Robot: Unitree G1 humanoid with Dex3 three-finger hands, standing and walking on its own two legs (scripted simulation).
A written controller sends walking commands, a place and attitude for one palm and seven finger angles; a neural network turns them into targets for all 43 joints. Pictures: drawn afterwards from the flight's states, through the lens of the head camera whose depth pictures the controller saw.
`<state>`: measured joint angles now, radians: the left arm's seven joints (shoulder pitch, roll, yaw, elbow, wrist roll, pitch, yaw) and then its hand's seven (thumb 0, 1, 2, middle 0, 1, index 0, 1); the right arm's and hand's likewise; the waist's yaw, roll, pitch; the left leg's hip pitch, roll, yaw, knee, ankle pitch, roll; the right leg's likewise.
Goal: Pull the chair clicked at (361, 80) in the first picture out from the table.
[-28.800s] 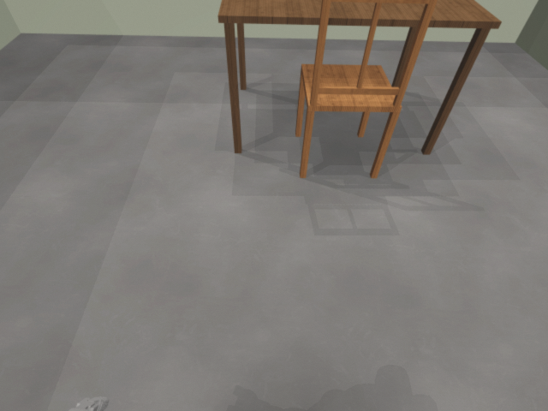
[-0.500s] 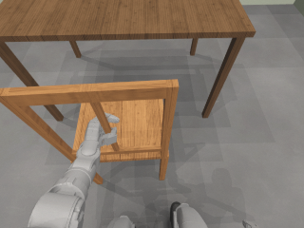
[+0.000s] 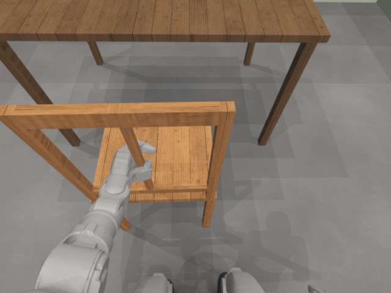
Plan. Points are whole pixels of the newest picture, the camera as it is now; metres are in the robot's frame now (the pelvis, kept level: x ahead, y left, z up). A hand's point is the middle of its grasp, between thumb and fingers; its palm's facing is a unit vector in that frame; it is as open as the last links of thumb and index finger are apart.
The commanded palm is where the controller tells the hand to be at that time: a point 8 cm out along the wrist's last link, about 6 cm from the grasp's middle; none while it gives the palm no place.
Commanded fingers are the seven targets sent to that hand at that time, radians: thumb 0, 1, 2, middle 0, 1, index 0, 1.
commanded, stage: step backward, pulling the chair out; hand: left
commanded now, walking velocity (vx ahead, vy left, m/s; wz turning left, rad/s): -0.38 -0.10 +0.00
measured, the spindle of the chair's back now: (140, 162) +0.40 +0.14 -0.06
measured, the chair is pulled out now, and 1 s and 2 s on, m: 0.28 0.43 0.60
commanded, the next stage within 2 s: stop walking, hand still on the chair in 1.26 s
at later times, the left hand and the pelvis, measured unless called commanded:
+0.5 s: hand (143, 197) +0.31 +0.12 -0.05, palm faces -0.02 -0.98 -0.19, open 5.2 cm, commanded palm +0.31 +0.18 -0.05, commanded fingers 0.00 0.90 0.90 -0.50 -1.45 -0.50 -1.45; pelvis -0.07 -0.01 +0.00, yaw -3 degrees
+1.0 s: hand (136, 239) +0.22 +0.13 -0.05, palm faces +0.04 -0.98 -0.22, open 5.3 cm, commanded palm +0.22 +0.18 -0.05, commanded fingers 0.00 0.90 0.90 -0.50 -1.45 -0.50 -1.45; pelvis -0.16 -0.02 -0.01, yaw -2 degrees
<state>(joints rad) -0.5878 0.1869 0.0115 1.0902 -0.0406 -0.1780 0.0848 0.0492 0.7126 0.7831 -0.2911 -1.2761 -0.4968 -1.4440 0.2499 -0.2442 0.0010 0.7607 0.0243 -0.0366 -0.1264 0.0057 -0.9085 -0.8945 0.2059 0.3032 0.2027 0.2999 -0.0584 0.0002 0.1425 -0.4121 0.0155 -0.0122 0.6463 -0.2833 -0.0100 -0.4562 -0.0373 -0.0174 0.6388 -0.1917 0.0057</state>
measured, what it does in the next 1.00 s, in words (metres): walks backwards: right foot, then left foot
